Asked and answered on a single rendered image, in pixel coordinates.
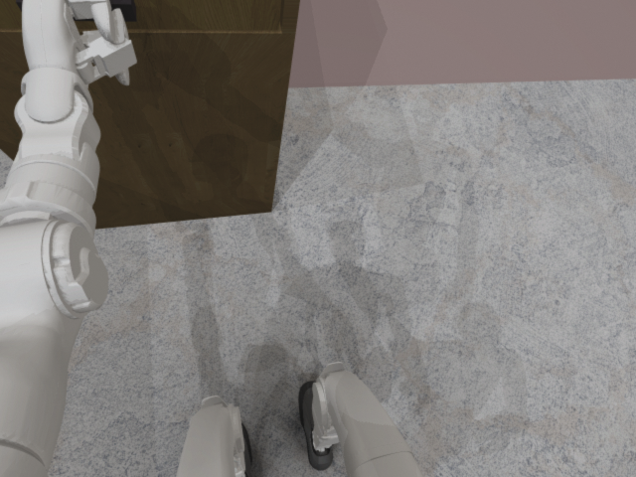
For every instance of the robot right thigh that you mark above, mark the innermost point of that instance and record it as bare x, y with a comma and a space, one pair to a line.
371, 444

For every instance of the handle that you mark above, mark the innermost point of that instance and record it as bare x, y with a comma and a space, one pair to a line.
127, 8

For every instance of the left robot hand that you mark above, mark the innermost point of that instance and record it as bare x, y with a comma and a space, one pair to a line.
51, 39

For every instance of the robot left thigh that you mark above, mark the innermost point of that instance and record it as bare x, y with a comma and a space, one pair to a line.
213, 440

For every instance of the robot thigh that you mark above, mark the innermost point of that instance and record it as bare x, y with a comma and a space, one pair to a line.
371, 444
213, 440

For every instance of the left robot forearm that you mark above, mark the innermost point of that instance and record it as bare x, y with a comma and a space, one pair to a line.
55, 172

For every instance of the left robot upper arm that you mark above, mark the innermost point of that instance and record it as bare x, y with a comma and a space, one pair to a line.
51, 276

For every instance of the cabinet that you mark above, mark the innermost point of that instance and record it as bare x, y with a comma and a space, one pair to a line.
195, 135

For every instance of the drawer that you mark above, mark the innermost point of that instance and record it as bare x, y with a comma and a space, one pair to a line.
180, 15

